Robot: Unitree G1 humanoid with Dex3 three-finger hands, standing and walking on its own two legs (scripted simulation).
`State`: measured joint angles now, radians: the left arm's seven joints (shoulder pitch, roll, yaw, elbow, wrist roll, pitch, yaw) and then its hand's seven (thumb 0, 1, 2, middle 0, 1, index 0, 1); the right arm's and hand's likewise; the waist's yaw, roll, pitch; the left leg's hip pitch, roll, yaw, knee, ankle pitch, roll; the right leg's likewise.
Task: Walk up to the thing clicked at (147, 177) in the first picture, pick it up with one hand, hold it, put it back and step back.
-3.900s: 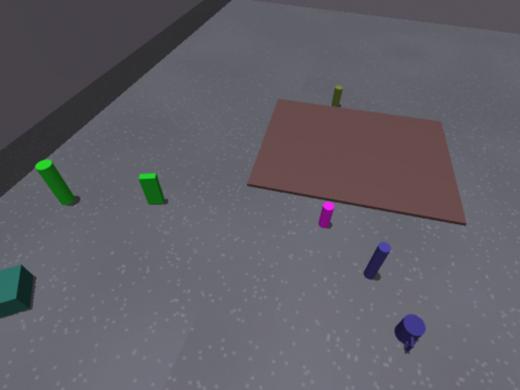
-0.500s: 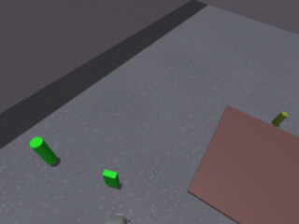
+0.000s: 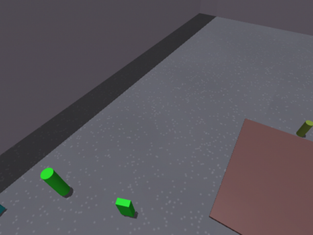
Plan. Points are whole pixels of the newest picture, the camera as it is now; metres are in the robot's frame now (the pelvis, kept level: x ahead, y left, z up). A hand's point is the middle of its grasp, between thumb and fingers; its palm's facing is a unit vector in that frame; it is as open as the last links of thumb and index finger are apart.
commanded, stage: walk up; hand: left
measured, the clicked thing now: (125, 207) +0.40 +0.22 -0.67
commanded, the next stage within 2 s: stand in 1.30 s
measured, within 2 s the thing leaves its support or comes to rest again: neither
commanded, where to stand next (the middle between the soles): +0.07 +0.00 m, yaw -1 degrees
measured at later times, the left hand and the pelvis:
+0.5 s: hand out of the picture +0.12 +0.26 -0.14, palm faces -0.03 -0.94 -0.34, open 7.4 cm; pelvis +0.03 +0.01 +0.02, yaw +0 degrees
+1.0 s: hand out of the picture +0.10 +0.26 -0.14, palm faces +0.00 -0.94 -0.34, open 7.4 cm; pelvis +0.04 +0.00 +0.02, yaw +1 degrees
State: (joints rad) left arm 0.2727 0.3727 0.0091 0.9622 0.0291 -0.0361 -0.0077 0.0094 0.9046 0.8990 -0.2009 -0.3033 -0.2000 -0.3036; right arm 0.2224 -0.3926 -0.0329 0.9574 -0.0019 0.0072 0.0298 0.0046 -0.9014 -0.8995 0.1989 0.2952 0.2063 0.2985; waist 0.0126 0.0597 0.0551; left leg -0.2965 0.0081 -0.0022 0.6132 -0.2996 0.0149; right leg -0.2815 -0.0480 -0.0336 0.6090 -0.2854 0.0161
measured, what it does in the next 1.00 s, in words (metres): stands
